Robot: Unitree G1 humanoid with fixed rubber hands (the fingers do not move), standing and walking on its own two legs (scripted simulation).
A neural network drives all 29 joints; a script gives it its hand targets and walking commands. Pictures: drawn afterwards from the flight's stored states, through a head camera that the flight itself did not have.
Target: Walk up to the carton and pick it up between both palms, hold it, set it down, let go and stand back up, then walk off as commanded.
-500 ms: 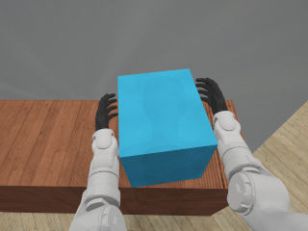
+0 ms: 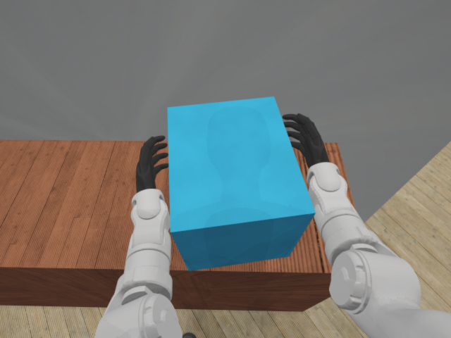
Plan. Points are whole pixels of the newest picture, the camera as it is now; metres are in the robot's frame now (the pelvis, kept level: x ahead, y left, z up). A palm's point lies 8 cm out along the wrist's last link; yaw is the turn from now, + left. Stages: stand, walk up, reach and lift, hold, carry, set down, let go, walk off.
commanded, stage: set down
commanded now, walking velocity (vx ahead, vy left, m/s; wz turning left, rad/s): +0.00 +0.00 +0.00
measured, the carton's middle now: (230, 185) +0.40 +0.04 -0.02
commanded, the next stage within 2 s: none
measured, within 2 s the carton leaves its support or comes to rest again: neither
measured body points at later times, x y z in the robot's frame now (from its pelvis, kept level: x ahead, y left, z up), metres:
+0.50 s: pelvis +0.01 +0.01 -0.02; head +0.09 +0.00 +0.43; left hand +0.38 +0.20 +0.00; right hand +0.48 -0.12 +0.03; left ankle +0.03 +0.17 -0.74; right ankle -0.01 -0.07 -0.74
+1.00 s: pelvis -0.02 -0.01 -0.01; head +0.03 +0.00 +0.43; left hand +0.31 +0.19 +0.01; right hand +0.38 -0.17 +0.02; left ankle +0.03 +0.17 -0.74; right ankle -0.01 -0.07 -0.74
